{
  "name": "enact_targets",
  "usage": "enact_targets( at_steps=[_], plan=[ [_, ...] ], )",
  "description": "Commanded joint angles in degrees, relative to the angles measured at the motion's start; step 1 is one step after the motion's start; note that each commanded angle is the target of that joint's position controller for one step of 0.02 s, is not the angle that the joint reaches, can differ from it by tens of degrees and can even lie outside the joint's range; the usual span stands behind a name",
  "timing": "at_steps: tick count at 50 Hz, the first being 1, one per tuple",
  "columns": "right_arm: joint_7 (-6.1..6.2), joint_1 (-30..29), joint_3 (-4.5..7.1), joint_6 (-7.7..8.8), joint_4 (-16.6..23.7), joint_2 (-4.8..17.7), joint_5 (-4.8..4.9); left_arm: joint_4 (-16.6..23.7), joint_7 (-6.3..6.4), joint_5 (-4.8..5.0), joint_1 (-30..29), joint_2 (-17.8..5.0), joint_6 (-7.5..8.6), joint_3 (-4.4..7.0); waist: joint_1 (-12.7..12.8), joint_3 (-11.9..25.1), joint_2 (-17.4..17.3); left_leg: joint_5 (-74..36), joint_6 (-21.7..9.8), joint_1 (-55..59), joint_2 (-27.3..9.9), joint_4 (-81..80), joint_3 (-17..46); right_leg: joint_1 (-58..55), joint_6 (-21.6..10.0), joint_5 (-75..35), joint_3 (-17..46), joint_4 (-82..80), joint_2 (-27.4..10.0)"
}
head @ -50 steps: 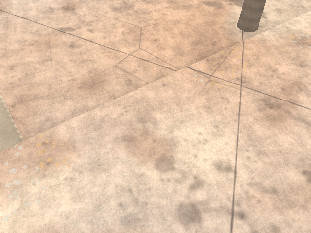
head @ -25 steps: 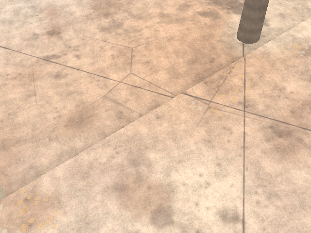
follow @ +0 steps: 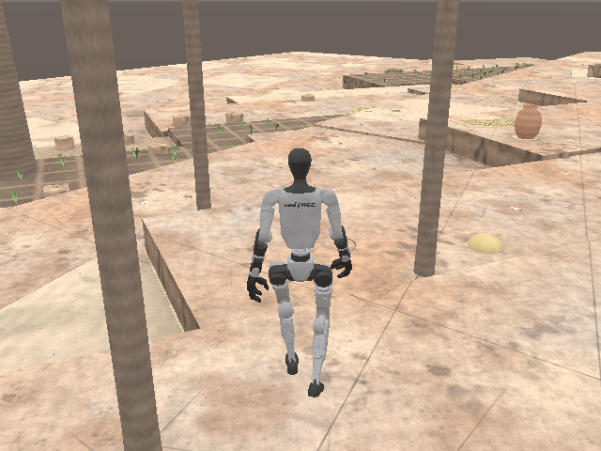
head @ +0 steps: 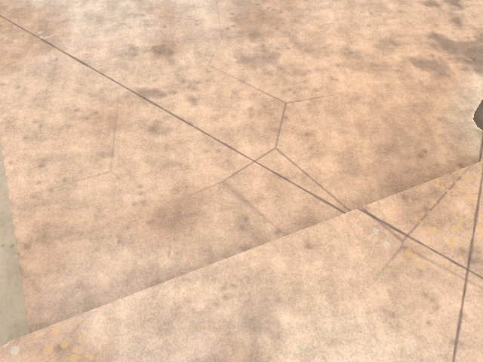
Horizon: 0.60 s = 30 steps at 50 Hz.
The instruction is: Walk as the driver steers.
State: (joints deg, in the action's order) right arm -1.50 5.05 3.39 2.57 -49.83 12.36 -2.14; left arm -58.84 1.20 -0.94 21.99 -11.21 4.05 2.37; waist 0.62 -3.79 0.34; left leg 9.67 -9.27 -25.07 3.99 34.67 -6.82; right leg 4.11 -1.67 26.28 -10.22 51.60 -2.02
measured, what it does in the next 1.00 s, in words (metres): walks ahead, turning left: right foot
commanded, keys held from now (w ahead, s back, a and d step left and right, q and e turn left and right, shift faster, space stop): w+q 0.92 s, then w+e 0.08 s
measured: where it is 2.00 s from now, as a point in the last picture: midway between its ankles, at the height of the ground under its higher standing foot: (148, 202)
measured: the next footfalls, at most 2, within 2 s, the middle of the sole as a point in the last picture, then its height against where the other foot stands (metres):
right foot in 0.50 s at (280, 354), level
left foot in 1.02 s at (161, 313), level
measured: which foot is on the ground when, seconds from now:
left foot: down 0.00-0.50, up 0.52-1.00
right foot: up 0.00-0.48, down 0.50-1.00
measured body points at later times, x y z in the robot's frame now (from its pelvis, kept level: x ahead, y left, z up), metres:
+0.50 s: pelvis +0.28 -0.01 +0.00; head +0.31 +0.00 +0.45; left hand +0.45 +0.27 -0.07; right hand +0.31 -0.30 -0.12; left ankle +0.09 +0.04 -0.71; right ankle +0.43 -0.08 -0.72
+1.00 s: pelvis +0.50 +0.09 +0.01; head +0.53 +0.12 +0.46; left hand +0.33 +0.30 -0.13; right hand +0.82 +0.03 -0.07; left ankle +0.55 +0.23 -0.71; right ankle +0.43 -0.08 -0.72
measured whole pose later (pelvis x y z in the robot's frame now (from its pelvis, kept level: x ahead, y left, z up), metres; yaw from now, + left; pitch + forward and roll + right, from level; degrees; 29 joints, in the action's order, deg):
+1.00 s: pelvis +0.50 +0.09 +0.01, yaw +35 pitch +2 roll -2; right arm -4.5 1.7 2.1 0.3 -39.4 14.4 -2.9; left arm -51.3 0.2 -1.0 24.0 -14.3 3.7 2.8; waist 4.0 -2.8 -0.9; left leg 8.2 -7.0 -29.5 -0.9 35.3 -3.3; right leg -4.6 2.3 23.2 -15.7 18.5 -2.4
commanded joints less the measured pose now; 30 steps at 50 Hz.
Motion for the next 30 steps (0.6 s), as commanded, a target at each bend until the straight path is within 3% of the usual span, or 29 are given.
enact_targets(
  at_steps=[1, 2, 3, 4, 7, 9, 12, 19, 21, 22, 23, 24, 25, 26, 27, 28, 29, 30],
  plan=[
    [1.10, 15.87, 4.16, -1.07, -2.18, 14.23, 1.59, 9.90, -1.13, 0.40, -7.07, -7.93, 2.35, 1.48, -6.03, 10.33, -3.71, -1.71, -14.62, 36.16, -22.31, -18.27, 39.06, 38.96, -0.55, -3.24, 12.72, 31.19, 0.14],
    [1.22, 13.39, 3.36, -0.91, -1.96, 10.80, 1.63, 9.90, -1.09, 0.50, -7.30, -7.75, 2.88, 1.32, -4.07, 5.95, 0.48, -6.82, -11.96, 29.03, -20.18, -19.53, 33.53, 36.81, -0.46, -7.22, 12.35, 25.97, -1.93],
    [1.47, 11.09, 2.81, -0.65, -1.63, 8.90, 1.63, 9.55, -0.94, -0.01, -6.93, -7.43, 2.48, 1.46, -1.73, 3.12, 2.32, -11.75, -9.52, 23.16, -17.16, -20.36, 28.82, 33.69, 0.12, -8.24, 12.25, 21.51, -3.30],
    [1.80, 9.86, 2.26, -0.30, -1.51, 7.40, 2.02, 9.80, -0.96, -1.06, -6.06, -7.04, 1.35, 1.36, 0.10, 2.84, 1.58, -15.34, -8.19, 19.20, -14.46, -21.02, 25.12, 30.16, 1.19, -8.55, 12.34, 18.40, -4.11],
    [1.82, 11.92, 2.38, 1.07, -1.55, 9.16, 2.35, 10.97, -1.60, -1.88, -6.45, -5.78, -1.42, 1.16, 1.15, 3.63, -0.42, -20.70, -7.69, 15.91, -11.32, -21.72, 21.36, 28.12, 3.68, -9.40, 10.97, 12.31, -4.29],
    [1.77, 13.99, 2.67, 1.16, -1.39, 10.45, 2.23, 12.90, -1.80, -1.82, -10.72, -5.94, -2.03, 1.07, 0.06, 2.59, -1.55, -19.20, -6.93, 15.33, -10.25, -22.80, 21.24, 30.48, 4.86, -13.36, 10.14, 7.54, -4.41],
    [1.64, 17.68, 2.63, 0.76, -1.18, 10.30, 2.16, 15.78, -1.93, -1.54, -18.13, -6.62, -2.27, 0.98, -2.71, 1.30, -2.99, -18.30, -5.17, 18.22, -9.57, -22.88, 22.64, 34.61, 5.51, -19.58, 10.05, -0.31, -3.96],
    [2.30, 22.92, 2.74, 0.13, -0.39, 11.27, 1.26, 21.09, -2.57, -0.72, -28.83, -7.20, -1.21, -0.04, -6.52, 1.12, -4.42, -24.50, -4.18, 27.28, -10.71, -17.84, 26.54, 35.47, 3.91, -23.29, 10.52, -13.57, -0.12],
    [2.74, 21.52, 2.97, 0.17, 0.43, 12.19, 1.07, 21.64, -2.54, -0.48, -27.32, -8.28, -0.70, 0.01, -4.98, 1.23, -5.06, -26.37, -2.76, 27.00, -11.41, -15.67, 28.09, 30.14, 2.64, -21.74, 11.38, -17.95, 0.81],
    [2.82, 19.41, 3.13, 0.27, 1.14, 12.92, 1.02, 20.97, -2.34, -0.33, -23.89, -9.10, -0.43, 0.26, -2.92, 1.82, -5.50, -28.95, -1.48, 24.74, -11.18, -13.82, 28.08, 23.88, 1.74, -19.81, 11.31, -20.32, 1.79],
    [2.64, 17.45, 3.36, 0.53, 1.88, 13.85, 1.00, 19.38, -1.86, -0.26, -18.25, -10.58, -0.13, 0.87, -0.37, 4.11, -5.50, -34.20, -0.15, 22.35, -10.14, -9.32, 27.83, 15.25, 0.75, -17.47, 10.76, -21.55, 3.52],
    [2.11, 16.15, 3.38, 0.90, 2.17, 14.08, 1.43, 17.17, -1.22, -0.37, -10.11, -12.11, 0.47, 1.61, 3.81, 8.18, -2.83, -35.00, 1.24, 19.65, -7.09, 0.35, 25.77, 4.28, -0.60, -18.89, 10.75, -25.30, 3.38],
    [1.45, 16.64, 2.49, 1.45, 3.58, 10.78, 2.09, 16.52, -0.23, -1.49, -1.27, -15.84, 1.00, 2.58, 7.02, 15.96, 2.43, -22.55, 2.61, 12.76, -3.34, 15.35, 22.33, -9.29, -3.17, -8.95, 21.01, -27.30, -7.01],
    [1.45, 22.45, 1.37, 1.38, 5.58, 4.96, 3.74, 17.16, 0.15, -2.61, -0.09, -20.90, 0.45, 3.59, 3.37, 22.08, 15.62, 19.64, 4.49, -4.54, 5.80, 31.29, 15.42, -22.09, -8.75, -3.71, 46.75, -32.79, -22.93],
    [1.90, 23.56, 1.72, 0.69, 4.59, 9.65, 1.76, 17.36, -0.16, -1.49, -3.32, -17.76, -0.47, 3.36, 1.20, 19.42, 12.09, 20.80, 3.91, -10.40, 1.54, 38.08, 14.89, -17.22, -10.69, 2.29, 55.25, -35.33, -23.43],
    [1.69, 20.28, 2.00, 0.17, 4.05, 10.53, 1.02, 18.32, -0.29, -1.04, -7.49, -12.23, -0.72, 2.13, 0.45, 10.71, 4.63, 15.18, 4.17, -11.34, -1.49, 38.91, 14.13, -8.89, -9.73, 3.04, 46.07, -36.25, -21.10],
    [1.15, 17.28, 1.79, -0.03, 4.38, 9.76, 0.87, 18.19, -0.51, -1.02, -9.80, -9.18, -0.62, 1.34, 0.18, 5.91, 1.16, 11.27, 4.69, -10.35, -3.43, 36.42, 13.23, -2.60, -8.55, -3.12, 36.90, -37.39, -17.75],
    [0.60, 16.32, 1.73, -0.44, 4.68, 8.93, 0.63, 17.70, -0.47, -1.15, -9.90, -8.49, -0.36, 1.06, -0.40, 4.20, 3.20, 9.81, 5.17, -8.95, -4.86, 34.27, 12.69, 0.74, -7.13, -9.12, 30.38, -38.47, -15.23]
  ],
)
Over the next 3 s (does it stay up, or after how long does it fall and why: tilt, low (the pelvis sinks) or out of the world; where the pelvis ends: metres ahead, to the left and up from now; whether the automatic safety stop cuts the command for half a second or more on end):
stays up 1.21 0.34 -0.05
